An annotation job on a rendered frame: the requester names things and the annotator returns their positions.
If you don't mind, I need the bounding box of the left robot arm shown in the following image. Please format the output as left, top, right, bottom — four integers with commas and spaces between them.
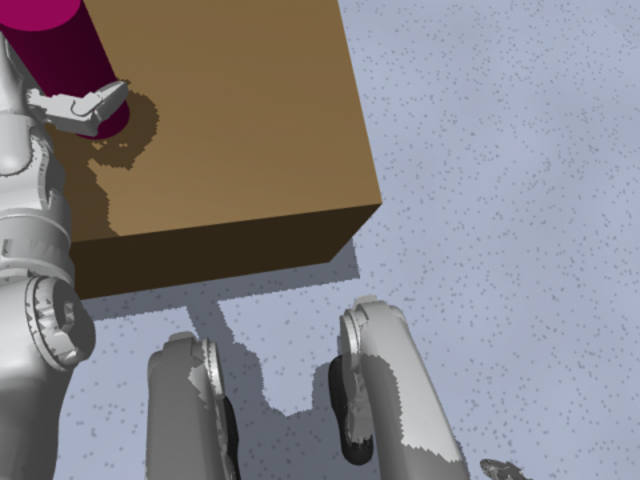
0, 114, 96, 480

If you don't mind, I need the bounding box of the can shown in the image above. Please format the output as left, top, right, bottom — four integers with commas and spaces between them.
0, 0, 130, 140

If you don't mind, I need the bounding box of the right robot hand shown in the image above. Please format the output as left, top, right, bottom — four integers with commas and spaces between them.
480, 459, 533, 480

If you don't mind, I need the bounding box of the right robot foot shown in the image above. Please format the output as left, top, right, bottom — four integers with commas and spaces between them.
328, 355, 373, 465

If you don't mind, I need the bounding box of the left robot foot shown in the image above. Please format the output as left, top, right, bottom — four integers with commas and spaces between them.
223, 396, 241, 480

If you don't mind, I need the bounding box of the left robot hand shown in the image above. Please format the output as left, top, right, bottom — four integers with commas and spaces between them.
0, 30, 129, 137

